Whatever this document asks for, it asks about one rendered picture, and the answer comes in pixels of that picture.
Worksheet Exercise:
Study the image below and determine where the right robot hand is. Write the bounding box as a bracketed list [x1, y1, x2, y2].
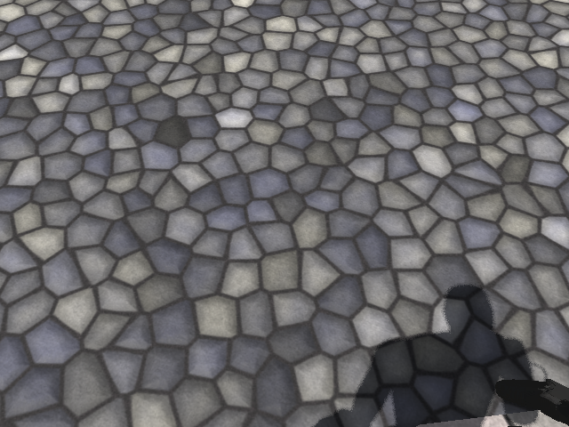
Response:
[495, 379, 569, 427]

